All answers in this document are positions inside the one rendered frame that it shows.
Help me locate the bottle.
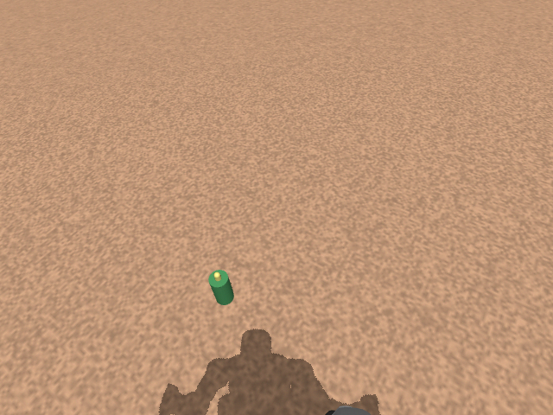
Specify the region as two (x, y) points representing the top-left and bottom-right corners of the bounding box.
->
(208, 270), (234, 305)

